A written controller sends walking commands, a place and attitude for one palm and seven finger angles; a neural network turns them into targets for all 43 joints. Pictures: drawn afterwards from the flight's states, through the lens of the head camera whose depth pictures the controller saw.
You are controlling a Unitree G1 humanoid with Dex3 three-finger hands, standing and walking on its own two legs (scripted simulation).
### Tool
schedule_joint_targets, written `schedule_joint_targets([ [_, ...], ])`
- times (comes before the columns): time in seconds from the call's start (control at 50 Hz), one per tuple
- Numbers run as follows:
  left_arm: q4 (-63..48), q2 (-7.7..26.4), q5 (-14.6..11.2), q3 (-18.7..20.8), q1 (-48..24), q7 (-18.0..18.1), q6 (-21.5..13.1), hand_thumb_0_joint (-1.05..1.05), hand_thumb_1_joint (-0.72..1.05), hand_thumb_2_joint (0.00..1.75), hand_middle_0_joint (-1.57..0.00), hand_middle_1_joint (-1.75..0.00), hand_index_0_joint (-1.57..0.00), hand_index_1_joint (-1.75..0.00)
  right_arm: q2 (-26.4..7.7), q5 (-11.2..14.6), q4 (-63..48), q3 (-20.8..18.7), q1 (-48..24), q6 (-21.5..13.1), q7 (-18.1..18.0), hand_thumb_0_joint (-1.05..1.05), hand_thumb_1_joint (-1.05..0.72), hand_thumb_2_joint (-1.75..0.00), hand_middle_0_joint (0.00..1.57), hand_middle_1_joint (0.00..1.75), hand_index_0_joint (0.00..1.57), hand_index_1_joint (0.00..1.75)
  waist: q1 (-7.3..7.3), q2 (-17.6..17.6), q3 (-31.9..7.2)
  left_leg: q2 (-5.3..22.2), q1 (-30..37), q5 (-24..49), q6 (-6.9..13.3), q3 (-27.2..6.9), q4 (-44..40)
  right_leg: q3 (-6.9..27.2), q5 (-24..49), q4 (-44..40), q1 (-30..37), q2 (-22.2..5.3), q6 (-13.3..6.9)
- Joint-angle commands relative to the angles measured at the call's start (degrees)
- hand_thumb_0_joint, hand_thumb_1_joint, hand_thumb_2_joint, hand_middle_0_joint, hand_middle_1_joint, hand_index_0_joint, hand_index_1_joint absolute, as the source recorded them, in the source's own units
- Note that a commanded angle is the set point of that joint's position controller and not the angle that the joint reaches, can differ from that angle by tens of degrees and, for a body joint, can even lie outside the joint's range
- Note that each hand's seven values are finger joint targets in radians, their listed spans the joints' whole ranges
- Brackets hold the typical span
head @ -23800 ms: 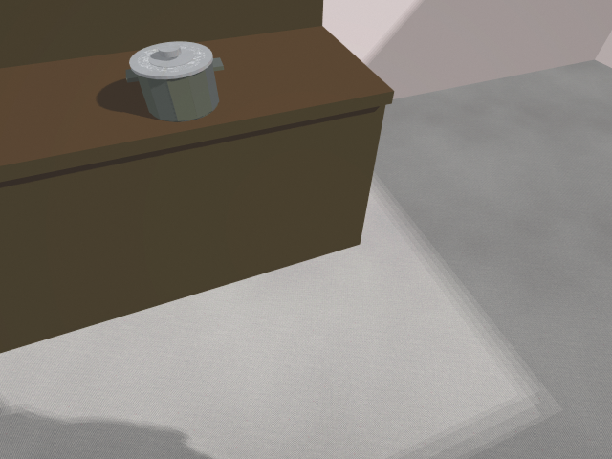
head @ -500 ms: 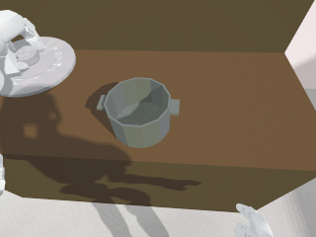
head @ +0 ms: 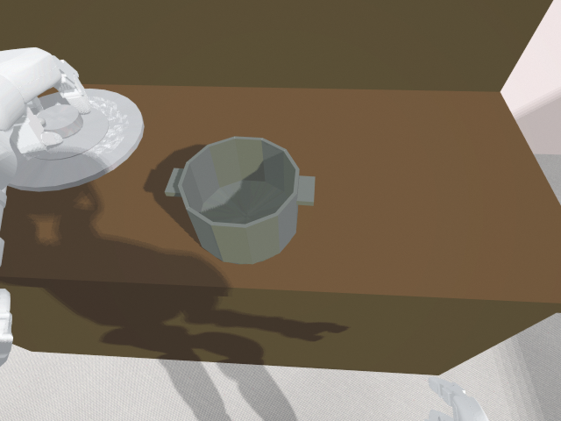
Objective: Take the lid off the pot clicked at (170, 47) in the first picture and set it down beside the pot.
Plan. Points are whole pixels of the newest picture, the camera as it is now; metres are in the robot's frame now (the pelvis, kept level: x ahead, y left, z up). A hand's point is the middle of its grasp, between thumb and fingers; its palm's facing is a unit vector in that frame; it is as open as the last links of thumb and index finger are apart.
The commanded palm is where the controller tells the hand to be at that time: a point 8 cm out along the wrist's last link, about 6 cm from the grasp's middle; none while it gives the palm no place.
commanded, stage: lower the lid onto the table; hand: left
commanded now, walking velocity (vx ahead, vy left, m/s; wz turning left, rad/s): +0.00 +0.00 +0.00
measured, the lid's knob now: (59, 121) +0.45 +0.31 +0.18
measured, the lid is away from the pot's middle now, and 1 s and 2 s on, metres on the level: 0.23 0.22 0.23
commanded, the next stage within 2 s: none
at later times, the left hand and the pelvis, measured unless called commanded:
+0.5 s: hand (51, 151) +0.41 +0.32 +0.16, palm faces -0.31 -0.08 -0.95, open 8.4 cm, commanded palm +0.41 +0.31 +0.23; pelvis +0.00 +0.00 +0.00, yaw +0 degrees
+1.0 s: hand (73, 162) +0.42 +0.31 +0.13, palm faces -0.36 -0.10 -0.93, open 8.4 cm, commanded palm +0.42 +0.30 +0.20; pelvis +0.00 +0.01 +0.00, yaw +0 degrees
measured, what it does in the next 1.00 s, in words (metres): stands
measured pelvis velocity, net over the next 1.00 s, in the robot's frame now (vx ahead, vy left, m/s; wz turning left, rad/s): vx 0.00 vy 0.01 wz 0.00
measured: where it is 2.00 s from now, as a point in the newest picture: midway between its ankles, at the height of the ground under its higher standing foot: outside the picture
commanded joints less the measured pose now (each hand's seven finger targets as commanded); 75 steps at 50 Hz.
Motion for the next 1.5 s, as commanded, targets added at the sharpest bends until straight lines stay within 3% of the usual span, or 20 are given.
schedule_joint_targets([
  [0.0, -9.97, 21.93, 0.48, 10.35, -24.83, 3.28, -0.72, 0.00, 0.40, 1.30, -1.01, -0.81, -0.93, -0.72, -8.50, -0.39, -7.54, -3.29, -2.00, -2.18, -0.01, 0.00, -0.90, -0.90, 0.20, 0.30, 0.20, 0.30, 0.27, 2.09, -26.65, 0.74, 15.56, 23.18, -0.05, -3.61, -1.13, -1.02, 14.26, 0.76, 4.10, 3.64, -4.46],
  [0.12, -7.93, 18.58, 0.18, 7.39, -24.65, 3.03, -0.95, 0.00, 0.40, 1.30, -1.01, -0.81, -0.93, -0.72, -8.38, -0.21, -7.41, -3.29, -2.20, -1.69, -0.15, 0.00, -0.90, -0.90, 0.20, 0.30, 0.20, 0.30, -0.60, 1.21, -22.93, 0.82, 14.12, 19.58, 0.29, -3.19, -0.93, -1.48, 12.95, 0.14, 1.93, 3.77, -4.26],
  [0.2, -14.29, 21.09, 0.12, 8.44, -29.08, 3.66, -1.94, 0.00, 0.40, 1.30, -1.01, -0.81, -0.93, -0.72, -8.37, -0.63, -7.55, -3.39, -2.39, -1.92, -0.33, 0.00, -0.90, -0.90, 0.20, 0.30, 0.20, 0.30, -0.48, 5.22, -28.49, 0.56, 17.26, 23.09, 0.28, -3.74, -0.76, -0.90, 14.30, 0.63, 3.71, 3.78, -4.40],
  [0.28, -7.48, 22.63, -0.55, 11.00, -22.44, 4.04, -2.50, 0.00, 0.40, 1.30, -1.01, -0.81, -0.93, -0.72, -9.07, -0.54, -6.44, -3.62, -0.92, -2.62, -0.59, 0.00, -0.90, -0.90, 0.20, 0.30, 0.20, 0.30, -0.77, 3.41, -25.03, 0.92, 15.62, 22.56, 0.30, -3.34, 0.21, -1.03, 14.37, 0.16, 2.29, 3.70, -4.35],
  [0.38, -9.25, 15.00, -1.39, 4.09, -25.23, 3.51, -2.84, 0.00, 0.40, 1.30, -1.01, -0.81, -0.93, -0.72, -8.68, -0.29, -6.07, -3.84, -2.24, -2.14, -0.52, 0.00, -0.90, -0.90, 0.20, 0.30, 0.20, 0.30, -1.67, 3.65, -23.03, 1.36, 15.57, 20.01, 0.23, -3.33, -0.58, -1.32, 12.18, -0.17, 0.41, 3.61, -4.17],
  [0.48, -8.42, 23.06, -0.59, 11.14, -22.85, 4.98, -3.95, 0.00, 0.40, 1.30, -1.01, -0.81, -0.93, -0.72, -9.29, -0.83, -5.83, -3.64, -0.83, -2.70, -0.71, 0.00, -0.90, -0.90, 0.20, 0.30, 0.20, 0.30, -0.85, 3.49, -26.17, 0.86, 15.58, 21.04, 0.20, -3.62, 0.26, -1.07, 13.50, 0.42, 2.44, 3.90, -4.59],
  [0.54, -2.95, 20.79, -0.91, 9.42, -22.68, 4.49, -4.57, 0.00, 0.40, 1.30, -1.01, -0.81, -0.93, -0.72, -8.80, -0.21, -5.29, -3.22, -0.54, -2.44, -0.98, 0.00, -0.90, -0.90, 0.20, 0.30, 0.20, 0.30, -0.63, 0.36, -23.30, 0.68, 12.20, 17.02, 0.36, -3.09, -0.63, -1.60, 12.92, 0.82, 2.80, 3.73, -4.13],
  [0.62, -10.10, 15.30, -0.29, 4.20, -26.47, 4.64, -4.79, 0.00, 0.40, 1.30, -1.01, -0.81, -0.93, -0.72, -8.31, -0.75, -5.98, -3.99, -1.08, -2.61, -0.64, 0.00, -0.90, -0.90, 0.20, 0.30, 0.20, 0.30, -1.46, 6.66, -26.40, 1.30, 17.81, 23.04, 0.03, -3.99, 0.18, -1.40, 12.26, 0.60, 0.02, 3.85, -4.17],
  [0.68, -7.28, 21.34, -0.58, 9.77, -22.03, 5.58, -5.62, 0.00, 0.40, 1.30, -1.01, -0.81, -0.93, -0.72, -9.28, -0.90, -5.44, -3.94, -0.01, -2.98, -0.66, 0.00, -0.90, -0.90, 0.20, 0.30, 0.20, 0.30, -0.92, 4.99, -26.38, 1.26, 16.39, 22.22, 0.03, -4.03, 0.59, -1.04, 12.23, 0.53, 1.04, 3.89, -4.48],
  [0.76, -1.47, 15.58, -1.26, 5.11, -23.26, 4.65, -5.86, 0.00, 0.40, 1.30, -1.01, -0.81, -0.93, -0.72, -8.78, -0.28, -4.60, -3.55, 0.13, -2.16, -0.89, 0.00, -0.90, -0.90, 0.20, 0.30, 0.20, 0.30, -1.59, 0.73, -21.46, 1.04, 12.03, 16.09, 0.27, -3.49, -0.74, -1.97, 10.86, 0.54, -0.09, 3.89, -4.02],
  [0.88, -9.11, 20.82, -0.30, 9.45, -23.04, 6.47, -7.49, 0.00, 0.40, 1.30, -1.01, -0.81, -0.93, -0.72, -9.22, -1.36, -5.33, -4.19, 0.69, -3.39, -0.76, 0.00, -0.90, -0.90, 0.20, 0.30, 0.20, 0.30, -1.21, 6.39, -28.90, 1.50, 19.02, 27.14, -0.49, -5.10, 1.53, -0.90, 13.18, 1.21, -0.24, 4.08, -4.48],
  [0.96, 3.03, 17.58, -1.13, 7.74, -19.77, 5.78, -7.38, 0.00, 0.40, 1.30, -1.01, -0.81, -0.93, -0.72, -8.85, -0.30, -4.32, -3.63, 1.88, -2.54, -0.70, 0.00, -0.90, -0.90, 0.20, 0.30, 0.20, 0.30, -1.22, -1.24, -21.55, 0.80, 10.45, 16.60, 0.23, -3.40, -0.21, -1.74, 11.85, 1.33, 0.36, 3.94, -4.06],
  [1.04, -6.96, 13.76, 0.46, 3.41, -24.98, 6.33, -7.48, 0.00, 0.40, 1.30, -1.01, -0.81, -0.93, -0.72, -8.32, -0.88, -5.47, -4.39, 0.93, -2.75, -0.28, 0.00, -0.90, -0.90, 0.20, 0.30, 0.20, 0.30, -1.74, 5.85, -26.02, 1.64, 17.27, 23.49, -0.54, -4.81, 0.70, -1.42, 10.94, 1.58, -2.07, 4.18, -4.22],
  [1.08, -9.26, 16.68, 0.10, 5.91, -23.67, 6.91, -8.26, 0.00, 0.40, 1.30, -1.01, -0.81, -0.93, -0.72, -8.90, -1.31, -5.65, -4.47, 0.87, -3.09, -0.33, 0.00, -0.90, -0.90, 0.20, 0.30, 0.20, 0.30, -1.72, 7.08, -27.96, 1.87, 19.21, 27.45, -0.87, -5.30, 1.69, -0.82, 11.96, 1.56, -2.11, 4.14, -4.38],
  [1.18, 2.75, 17.03, -1.05, 7.05, -20.20, 6.93, -8.71, 0.00, 0.40, 1.30, -1.01, -0.81, -0.93, -0.72, -9.23, -0.64, -4.32, -4.02, 2.47, -2.47, -0.72, 0.00, -0.90, -0.90, 0.20, 0.30, 0.20, 0.30, -1.81, -0.47, -22.49, 1.05, 11.04, 16.08, 0.29, -3.20, 0.43, -1.21, 11.00, 1.42, -1.25, 3.71, -4.22],
  [1.28, -7.93, 15.63, 0.67, 4.47, -25.91, 8.12, -9.76, 0.00, 0.40, 1.30, -1.01, -0.81, -0.93, -0.72, -8.81, -1.20, -4.91, -4.59, 1.63, -3.16, -0.79, 0.00, -0.90, -0.90, 0.20, 0.30, 0.20, 0.30, -2.03, 7.62, -28.35, 1.99, 19.38, 26.41, -0.64, -4.70, 1.93, -0.74, 11.97, 1.87, -3.32, 4.02, -4.36],
  [1.34, 1.26, 19.60, -0.22, 10.21, -17.18, 8.52, -10.94, 0.00, 0.40, 1.30, -1.01, -0.81, -0.93, -0.72, -8.75, -0.95, -4.30, -3.98, 3.77, -3.37, -1.00, 0.00, -0.90, -0.90, 0.20, 0.30, 0.20, 0.30, -1.28, 2.00, -27.38, 1.31, 15.26, 23.51, 0.27, -3.76, 2.51, -0.91, 13.27, 2.30, -1.12, 4.20, -4.10],
  [1.4, 9.40, 16.24, -0.69, 6.23, -19.48, 7.90, -10.73, 0.00, 0.40, 1.30, -1.01, -0.81, -0.93, -0.72, -9.03, -0.51, -3.09, -3.76, 4.08, -2.44, -1.22, 0.00, -0.90, -0.90, 0.20, 0.30, 0.20, 0.30, -2.28, -0.94, -21.15, 0.77, 8.62, 14.07, 0.54, -2.13, 0.99, -1.26, 10.94, 2.07, -2.27, 3.85, -3.99],
  [1.44, 3.30, 13.43, -0.24, 2.76, -24.23, 7.62, -10.82, 0.00, 0.40, 1.30, -1.01, -0.81, -0.93, -0.72, -8.84, -0.51, -3.43, -4.43, 3.38, -2.68, -1.24, 0.00, -0.90, -0.90, 0.20, 0.30, 0.20, 0.30, -2.46, 1.96, -22.69, 1.39, 12.01, 15.37, 0.64, -2.87, 0.96, -1.31, 9.72, 1.90, -3.87, 3.82, -4.06],
  [1.48, -3.85, 16.17, 0.68, 4.07, -26.02, 8.28, -11.87, 0.00, 0.40, 1.30, -1.01, -0.81, -0.93, -0.72, -9.08, -1.23, -4.17, -4.67, 2.50, -3.13, -1.40, 0.00, -0.90, -0.90, 0.20, 0.30, 0.20, 0.30, -2.40, 6.26, -27.22, 1.92, 17.01, 22.24, 0.09, -3.80, 2.59, -0.75, 11.04, 2.34, -4.41, 3.96, -4.35],
])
